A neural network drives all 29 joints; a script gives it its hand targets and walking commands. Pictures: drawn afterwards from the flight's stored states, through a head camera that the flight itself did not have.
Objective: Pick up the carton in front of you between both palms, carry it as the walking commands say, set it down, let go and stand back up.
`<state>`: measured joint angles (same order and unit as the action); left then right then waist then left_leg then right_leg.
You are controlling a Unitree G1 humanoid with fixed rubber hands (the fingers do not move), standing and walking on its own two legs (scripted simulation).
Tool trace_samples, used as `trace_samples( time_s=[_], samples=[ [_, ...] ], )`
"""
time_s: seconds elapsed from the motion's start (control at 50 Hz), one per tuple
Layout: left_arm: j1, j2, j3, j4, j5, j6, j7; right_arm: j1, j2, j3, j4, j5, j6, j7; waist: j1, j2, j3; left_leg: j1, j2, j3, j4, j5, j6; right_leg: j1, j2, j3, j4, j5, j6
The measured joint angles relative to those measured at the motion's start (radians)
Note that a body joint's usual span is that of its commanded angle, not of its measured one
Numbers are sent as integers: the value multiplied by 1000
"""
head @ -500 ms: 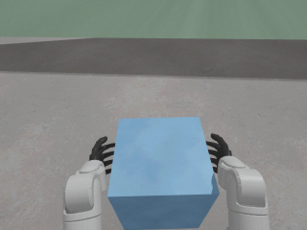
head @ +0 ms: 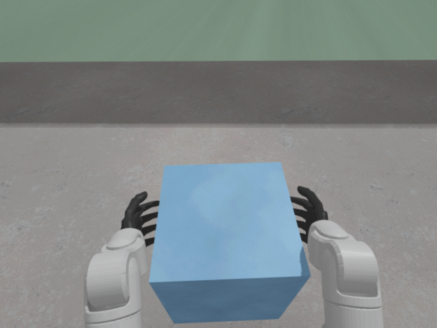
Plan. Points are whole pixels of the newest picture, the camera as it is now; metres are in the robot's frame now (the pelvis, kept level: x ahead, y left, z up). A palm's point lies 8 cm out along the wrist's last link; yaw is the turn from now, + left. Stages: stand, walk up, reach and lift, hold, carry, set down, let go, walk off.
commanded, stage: carry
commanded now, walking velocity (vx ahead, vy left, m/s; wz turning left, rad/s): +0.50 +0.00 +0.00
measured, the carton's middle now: (224, 246) +0.28 +0.00 +0.02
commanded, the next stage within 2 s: none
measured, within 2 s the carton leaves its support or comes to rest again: neither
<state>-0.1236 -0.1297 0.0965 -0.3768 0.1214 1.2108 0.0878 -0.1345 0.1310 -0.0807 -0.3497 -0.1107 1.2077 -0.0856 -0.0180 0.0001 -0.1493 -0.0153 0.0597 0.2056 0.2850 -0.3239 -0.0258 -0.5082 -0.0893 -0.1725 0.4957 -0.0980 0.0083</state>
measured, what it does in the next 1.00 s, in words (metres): walks ahead: right foot, then left foot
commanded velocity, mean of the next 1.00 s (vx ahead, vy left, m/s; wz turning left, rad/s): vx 0.15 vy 0.00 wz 0.00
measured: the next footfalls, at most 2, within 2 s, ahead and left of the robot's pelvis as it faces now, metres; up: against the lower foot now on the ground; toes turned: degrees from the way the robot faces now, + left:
right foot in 0.04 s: +0.19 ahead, -0.12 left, +0.00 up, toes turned -10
left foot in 0.48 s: +0.48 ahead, +0.11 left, +0.00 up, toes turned -9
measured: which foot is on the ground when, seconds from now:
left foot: down 0.00-0.04, up 0.06-0.46, down 0.48-1.00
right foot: up 0.00-0.02, down 0.04-0.50, up 0.52-0.70, down 0.72-1.00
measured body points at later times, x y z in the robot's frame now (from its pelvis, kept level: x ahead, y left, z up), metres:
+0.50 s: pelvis +0.32 +0.01 -0.02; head +0.30 +0.01 +0.43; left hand +0.59 +0.17 +0.07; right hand +0.60 -0.14 +0.07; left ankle +0.44 +0.10 -0.74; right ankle +0.16 -0.11 -0.73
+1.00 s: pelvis +0.48 +0.00 +0.00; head +0.44 +0.00 +0.45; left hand +0.75 +0.15 +0.09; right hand +0.75 -0.15 +0.08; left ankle +0.44 +0.10 -0.74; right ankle +0.42 -0.11 -0.74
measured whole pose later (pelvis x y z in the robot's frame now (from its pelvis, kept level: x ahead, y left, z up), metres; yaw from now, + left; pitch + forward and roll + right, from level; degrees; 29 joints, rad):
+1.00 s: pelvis +0.48 +0.00 +0.00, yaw +0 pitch +4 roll +0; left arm -0.17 -0.14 0.11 -0.28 0.13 1.21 0.08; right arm -0.17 0.14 -0.11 -0.28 -0.13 1.22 -0.08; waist 0.00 0.01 -0.16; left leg -0.26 0.07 0.20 0.53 -0.30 -0.01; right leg -0.21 -0.06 -0.15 0.50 -0.33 0.01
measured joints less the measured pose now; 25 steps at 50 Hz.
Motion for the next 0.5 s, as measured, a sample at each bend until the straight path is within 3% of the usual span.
trace_samples(
  time_s=[0.04, 0.08, 0.1, 0.14, 0.18, 0.24, 0.34, 0.46, 0.48, 0.5],
  samples=[
    [-16, -1, 6, 5, -2, 9, 0, -13, 1, -5, -4, -6, 15, 0, 2, 9, -7, 21, 19, -13, 86, -87, -24, 59, 16, -32, -49, 4, -20],
    [-42, -5, -1, 57, 0, -3, -1, -26, -7, -27, 11, -8, 24, 0, 17, 44, -7, -58, 62, -49, 331, -140, -24, 62, 36, -55, 24, 3, -62],
    [-53, -6, -3, 84, 3, -3, -1, -29, -11, -35, 23, -8, 29, 1, 23, 45, -2, -132, 52, -87, 491, -145, -17, 69, 36, -59, 44, -40, -74],
    [-56, -7, -1, 110, 5, 3, -1, -31, -7, -45, 43, -11, 39, 0, 30, 34, 14, -276, 23, -125, 735, -137, 7, 109, 34, -60, 22, -89, -79],
    [-42, -5, 7, 105, 0, 5, -1, -29, 6, -44, 50, -18, 40, 0, 35, 25, 31, -389, 15, -126, 812, -80, 22, 162, 36, -58, -37, -88, -64],
    [-26, -3, 13, 75, -7, -1, -1, -25, 3, -22, 38, -18, 30, -2, 45, 15, 51, -500, 24, -116, 734, 8, 23, 248, 42, -52, -125, -92, -62],
    [-24, -3, 13, 13, -19, -11, 1, -24, 2, -8, -19, -16, 17, -2, 47, 6, 56, -573, 42, -95, 454, 146, 8, 384, 47, -41, -223, -131, -41],
    [-35, -4, 3, 16, -8, -4, -4, -18, 2, -18, -30, -13, 20, -2, 33, 2, 48, -488, 0, -5, 167, 350, 17, 519, 24, -34, -160, -288, 20],
    [-34, -4, 5, 20, -5, -2, -5, -22, 2, -17, -21, -14, 21, -1, 32, 6, 49, -447, -5, 15, 130, 375, 37, 521, 18, -33, -94, -334, 31],
    [-40, -2, 16, 31, -3, -2, -7, -27, 3, -12, 2, -17, 12, 0, 26, -13, 50, -432, -16, 29, 149, 307, 85, 491, -7, -26, 8, -356, 40]
  ],
)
